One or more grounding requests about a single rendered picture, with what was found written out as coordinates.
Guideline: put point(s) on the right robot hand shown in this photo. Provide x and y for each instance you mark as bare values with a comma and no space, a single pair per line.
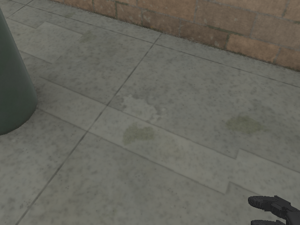
277,206

